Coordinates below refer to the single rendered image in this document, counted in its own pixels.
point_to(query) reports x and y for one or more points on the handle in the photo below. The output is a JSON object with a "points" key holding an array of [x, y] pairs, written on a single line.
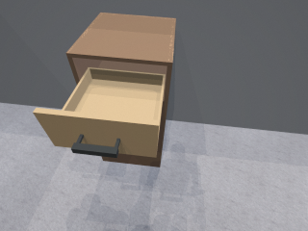
{"points": [[95, 150]]}

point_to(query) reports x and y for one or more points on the drawer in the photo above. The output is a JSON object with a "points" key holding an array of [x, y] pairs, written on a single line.
{"points": [[106, 105]]}

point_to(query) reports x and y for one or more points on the cabinet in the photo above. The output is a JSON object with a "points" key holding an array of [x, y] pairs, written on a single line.
{"points": [[128, 42]]}

